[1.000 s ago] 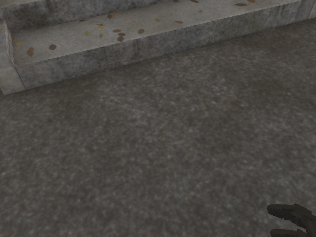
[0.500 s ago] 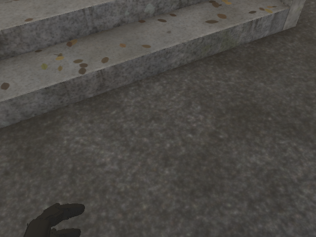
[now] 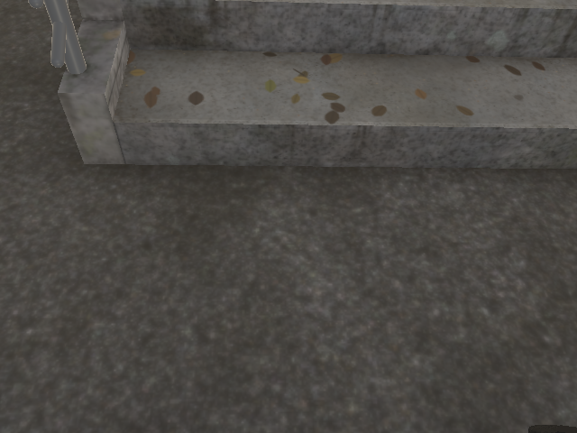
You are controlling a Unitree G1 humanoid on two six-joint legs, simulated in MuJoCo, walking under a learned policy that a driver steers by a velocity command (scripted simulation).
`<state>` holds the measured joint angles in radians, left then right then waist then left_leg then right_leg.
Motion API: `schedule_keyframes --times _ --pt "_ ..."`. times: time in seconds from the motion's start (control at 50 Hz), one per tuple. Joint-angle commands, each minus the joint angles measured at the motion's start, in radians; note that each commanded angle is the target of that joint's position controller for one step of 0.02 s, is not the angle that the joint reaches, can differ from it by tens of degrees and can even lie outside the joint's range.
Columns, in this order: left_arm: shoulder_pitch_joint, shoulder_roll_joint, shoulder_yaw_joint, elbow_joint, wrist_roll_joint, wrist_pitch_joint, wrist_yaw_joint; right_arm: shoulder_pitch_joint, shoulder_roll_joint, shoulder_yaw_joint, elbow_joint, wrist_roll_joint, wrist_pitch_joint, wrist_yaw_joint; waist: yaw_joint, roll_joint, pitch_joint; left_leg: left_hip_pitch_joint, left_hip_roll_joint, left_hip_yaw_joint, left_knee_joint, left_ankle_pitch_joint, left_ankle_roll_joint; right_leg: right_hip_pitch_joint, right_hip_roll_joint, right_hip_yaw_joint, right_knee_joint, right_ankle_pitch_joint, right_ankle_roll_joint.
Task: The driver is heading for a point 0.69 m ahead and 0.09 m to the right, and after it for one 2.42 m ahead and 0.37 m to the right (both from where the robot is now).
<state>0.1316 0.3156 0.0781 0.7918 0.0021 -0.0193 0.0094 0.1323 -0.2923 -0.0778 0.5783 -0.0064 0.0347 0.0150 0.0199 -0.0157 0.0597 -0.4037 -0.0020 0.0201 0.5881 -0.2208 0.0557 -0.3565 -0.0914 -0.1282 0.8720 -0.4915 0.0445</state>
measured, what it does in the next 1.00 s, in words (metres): steps on the spot, turning right: right foot, then right foot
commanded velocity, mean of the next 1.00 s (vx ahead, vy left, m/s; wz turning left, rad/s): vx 0.04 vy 0.00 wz -0.17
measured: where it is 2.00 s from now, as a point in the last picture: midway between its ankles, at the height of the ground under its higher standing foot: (346, 399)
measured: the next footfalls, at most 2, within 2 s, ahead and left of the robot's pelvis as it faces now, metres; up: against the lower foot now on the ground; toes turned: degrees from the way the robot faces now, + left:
right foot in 0.34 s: +0.07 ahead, -0.15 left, +0.00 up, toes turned +4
right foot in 0.88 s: +0.01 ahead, -0.16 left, +0.00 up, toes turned -15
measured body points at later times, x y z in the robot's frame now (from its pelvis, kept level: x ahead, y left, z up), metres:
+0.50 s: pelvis +0.02 -0.02 +0.00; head +0.03 -0.03 +0.45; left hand +0.12 +0.26 -0.11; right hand +0.20 -0.26 -0.10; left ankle +0.05 +0.09 -0.73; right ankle +0.03 -0.15 -0.73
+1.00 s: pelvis +0.01 -0.07 +0.01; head +0.02 -0.11 +0.45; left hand +0.19 +0.16 -0.08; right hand +0.09 -0.38 -0.10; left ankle +0.07 +0.08 -0.66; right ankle -0.03 -0.15 -0.73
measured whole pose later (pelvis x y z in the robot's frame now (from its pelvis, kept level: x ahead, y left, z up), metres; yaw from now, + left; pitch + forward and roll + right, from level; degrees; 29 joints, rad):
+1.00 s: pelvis +0.01 -0.07 +0.01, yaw -16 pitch +2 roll +2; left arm 0.30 0.26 0.06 0.67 0.00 -0.01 -0.01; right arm 0.17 -0.30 -0.10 0.70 0.01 -0.02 -0.02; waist 0.01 0.04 -0.01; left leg -0.57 0.06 0.00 1.07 -0.37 -0.01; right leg -0.28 0.02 0.01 0.57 -0.33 -0.07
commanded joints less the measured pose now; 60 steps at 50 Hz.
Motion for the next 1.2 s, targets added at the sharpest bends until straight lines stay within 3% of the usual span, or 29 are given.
schedule_keyframes --times 0.02,0.04,0.06,0.12,0.2,0.28,0.32,0.36,0.38,0.4,0.42,0.46,0.52,0.56,0.58,0.62,0.64,0.68,0.76,0.82,0.86,0.88,0.9,0.92,0.94,0.96,1.0,1.1,1.2 --pt "-0.038 0.107 0.022 -0.100 -0.011 -0.004 0.002 0.115 -0.197 -0.052 -0.054 -0.003 -0.042 -0.004 -0.060 0.140 -0.239 0.394 0.316 -0.397 -0.204 0.621 0.270 -0.326 0.051 0.182 0.386 -0.094 0.002" --pt "-0.025 0.099 0.023 -0.083 -0.004 0.002 0.012 0.067 -0.174 -0.047 -0.056 0.012 -0.042 -0.008 -0.034 0.082 -0.205 0.344 0.260 -0.345 -0.211 0.520 0.214 -0.324 0.037 0.191 0.330 -0.020 0.000" --pt "-0.024 0.110 0.028 -0.083 0.007 0.009 0.021 0.025 -0.160 -0.041 -0.064 0.022 -0.037 -0.014 -0.014 0.097 -0.187 0.294 0.233 -0.321 -0.222 0.475 0.189 -0.299 0.033 0.193 0.283 0.036 0.005" --pt "0.019 0.081 0.021 -0.067 0.002 0.015 0.020 -0.003 -0.158 -0.036 -0.078 0.004 -0.029 -0.025 0.011 0.130 -0.209 0.230 0.195 -0.292 -0.236 0.457 0.189 -0.207 0.072 0.176 0.209 0.111 0.025" --pt "0.013 0.043 0.001 -0.055 -0.003 0.024 0.018 -0.003 -0.121 -0.019 -0.062 -0.003 -0.031 -0.038 -0.015 0.147 -0.223 0.210 0.194 -0.270 -0.238 0.308 0.181 -0.105 0.049 0.173 0.019 0.149 0.035" --pt "0.008 0.033 -0.010 -0.054 -0.006 0.025 0.000 0.004 -0.069 0.011 -0.011 -0.024 -0.038 -0.022 -0.038 0.165 -0.172 0.121 0.193 -0.267 -0.260 0.046 0.165 0.056 0.039 0.150 -0.170 0.167 0.014" --pt "0.030 0.036 -0.010 -0.050 -0.003 0.019 -0.007 -0.014 -0.075 0.015 0.008 -0.017 -0.042 -0.018 -0.008 0.150 -0.123 0.083 0.167 -0.252 -0.238 -0.056 0.123 0.136 0.065 0.116 -0.352 0.273 -0.016" --pt "0.021 0.113 -0.002 -0.079 0.016 0.012 -0.005 0.035 -0.090 0.011 0.024 -0.021 -0.049 -0.026 -0.036 0.064 -0.102 0.091 0.101 -0.212 -0.147 -0.083 0.036 0.139 -0.018 0.233 -0.417 0.506 -0.065" --pt "0.008 0.175 0.014 -0.077 0.001 0.012 -0.002 0.076 -0.087 0.007 0.017 -0.033 -0.053 -0.029 -0.092 -0.082 -0.100 0.084 0.013 -0.113 -0.087 -0.111 -0.008 0.108 -0.068 0.304 -0.417 0.543 -0.120" --pt "-0.006 0.155 0.016 -0.076 -0.006 0.012 -0.005 0.037 -0.073 0.007 0.014 -0.033 -0.053 -0.039 -0.072 -0.172 -0.085 0.138 -0.030 -0.032 -0.033 -0.069 -0.046 0.013 -0.084 0.372 -0.484 0.394 -0.163" --pt "-0.018 0.120 0.007 -0.087 0.001 0.009 -0.005 -0.003 -0.081 0.001 0.008 -0.024 -0.049 -0.048 -0.056 -0.183 -0.063 0.153 -0.029 -0.024 -0.012 -0.047 -0.050 -0.021 -0.090 0.411 -0.517 0.333 -0.168" --pt "-0.008 0.119 0.008 -0.097 0.001 0.006 0.000 -0.016 -0.067 -0.006 0.002 -0.015 -0.035 -0.056 -0.042 -0.184 -0.060 0.157 -0.029 -0.020 0.003 -0.035 -0.036 -0.025 -0.082 0.435 -0.513 0.327 -0.161" --pt "0.016 0.121 0.016 -0.115 -0.010 0.012 0.010 0.006 -0.048 -0.016 -0.002 -0.013 -0.034 -0.049 -0.032 -0.142 -0.085 0.178 -0.013 -0.020 -0.016 -0.027 -0.015 -0.028 -0.048 0.432 -0.461 0.312 -0.153" --pt "0.015 0.106 0.016 -0.138 -0.015 0.020 0.015 0.030 -0.057 -0.028 0.001 -0.012 -0.038 -0.044 -0.033 -0.059 -0.094 0.213 0.035 -0.047 -0.069 -0.032 0.007 -0.080 0.004 0.385 -0.382 0.272 -0.122" --pt "0.010 0.089 0.014 -0.152 -0.017 0.024 0.017 0.054 -0.072 -0.036 0.005 -0.013 -0.037 -0.043 -0.036 0.018 -0.093 0.237 0.090 -0.098 -0.128 -0.042 0.035 -0.129 0.049 0.328 -0.303 0.232 -0.093" --pt "0.028 0.061 0.012 -0.178 -0.019 0.031 0.014 0.080 -0.124 -0.048 0.009 -0.017 -0.042 -0.045 -0.027 0.252 -0.123 0.285 0.360 -0.374 -0.284 0.062 0.190 -0.228 0.118 0.171 0.011 0.016 -0.037" --pt "0.006 0.094 0.026 -0.189 -0.014 0.036 0.010 0.099 -0.112 -0.041 0.000 -0.023 -0.054 -0.050 -0.051 0.222 -0.130 0.282 0.447 -0.440 -0.303 0.193 0.262 -0.281 0.077 0.192 0.232 -0.123 -0.020" --pt "0.041 0.087 0.036 -0.174 -0.025 0.054 0.005 0.022 -0.106 -0.035 -0.012 -0.014 -0.066 -0.058 -0.004 0.092 -0.120 0.245 0.394 -0.298 -0.286 0.245 0.224 -0.278 0.033 0.222 0.340 -0.067 -0.006" --pt "0.009 0.021 0.009 -0.198 -0.023 0.070 -0.014 -0.018 -0.140 -0.048 0.005 -0.005 -0.046 -0.059 -0.024 0.151 -0.127 0.187 0.267 -0.029 -0.255 0.270 0.147 -0.109 0.031 0.109 0.072 0.042 0.004" --pt "0.026 0.048 0.018 -0.219 -0.026 0.071 -0.036 0.012 -0.162 -0.056 0.023 0.015 -0.032 -0.055 -0.027 0.177 -0.174 0.236 0.305 -0.010 -0.196 0.279 0.134 -0.011 0.060 0.059 -0.143 0.121 -0.022" --pt "0.136 0.065 0.034 -0.175 -0.027 0.075 -0.034 0.033 -0.140 -0.052 0.042 0.032 -0.025 -0.048 0.008 0.142 -0.194 0.123 0.284 0.043 -0.122 -0.032 0.063 0.179 0.125 0.008 -0.315 0.208 -0.078" --pt "0.223 0.108 0.053 -0.145 -0.029 0.072 -0.026 0.047 -0.085 -0.038 0.052 0.022 -0.023 -0.041 0.027 0.018 -0.159 -0.055 0.220 0.121 0.049 -0.262 -0.006 0.312 0.087 0.122 -0.401 0.172 -0.131" --pt "0.290 0.219 0.072 -0.158 -0.028 0.059 -0.011 0.006 0.001 -0.009 0.013 -0.020 -0.023 -0.031 0.025 -0.271 -0.111 -0.387 0.095 0.174 0.485 -0.507 -0.095 0.403 -0.191 0.582 -0.486 0.119 -0.256" --pt "0.273 0.272 0.073 -0.200 0.009 0.017 -0.029 -0.096 -0.058 -0.024 -0.045 0.008 -0.052 -0.033 0.083 -0.246 -0.116 -0.525 0.016 -0.057 0.577 -0.447 -0.082 0.301 -0.304 0.902 -0.674 -0.143 -0.421" --pt "0.222 0.209 0.056 -0.200 0.015 -0.010 -0.030 -0.153 -0.120 -0.041 -0.050 0.039 -0.072 -0.031 0.067 -0.165 -0.030 -0.560 0.050 -0.106 0.597 -0.317 -0.054 0.278 -0.272 0.847 -0.729 -0.279 -0.384" --pt "0.168 0.156 0.036 -0.194 0.002 -0.022 -0.022 -0.108 -0.147 -0.050 -0.023 0.036 -0.084 -0.029 0.020 -0.155 -0.001 -0.566 0.073 -0.096 0.565 -0.183 -0.039 0.270 -0.244 0.744 -0.722 -0.241 -0.325" --pt "0.112 0.097 0.011 -0.193 -0.005 -0.026 -0.006 -0.020 -0.124 -0.048 0.049 0.001 -0.088 -0.030 -0.018 -0.134 -0.027 -0.471 0.104 -0.084 0.505 -0.007 -0.062 0.249 -0.157 0.559 -0.704 -0.071 -0.253" --pt "0.217 0.087 0.007 -0.139 0.006 -0.059 0.004 -0.028 -0.068 -0.028 0.096 0.016 -0.094 -0.010 0.015 -0.065 -0.043 -0.459 0.098 -0.063 0.393 0.219 -0.080 0.343 -0.124 0.347 -0.735 0.252 -0.218" --pt "0.238 0.099 0.012 -0.101 0.009 -0.065 0.002 -0.067 -0.056 -0.015 0.093 0.032 -0.097 0.008 0.044 -0.084 0.011 -0.442 0.077 -0.080 0.222 0.296 -0.084 0.368 -0.136 0.228 -0.773 0.341 -0.212"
